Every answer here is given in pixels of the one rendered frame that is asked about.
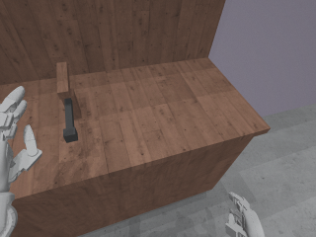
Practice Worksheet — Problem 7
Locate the left robot forearm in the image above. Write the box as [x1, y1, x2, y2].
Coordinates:
[0, 192, 18, 237]

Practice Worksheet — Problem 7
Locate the tap lever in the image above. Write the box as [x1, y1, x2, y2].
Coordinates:
[63, 98, 78, 143]

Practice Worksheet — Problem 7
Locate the right robot hand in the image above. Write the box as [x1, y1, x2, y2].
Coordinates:
[225, 192, 266, 237]

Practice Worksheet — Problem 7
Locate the counter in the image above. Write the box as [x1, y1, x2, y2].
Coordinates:
[0, 0, 271, 237]

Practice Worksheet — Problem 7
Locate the left robot hand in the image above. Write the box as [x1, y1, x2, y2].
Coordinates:
[0, 86, 42, 193]

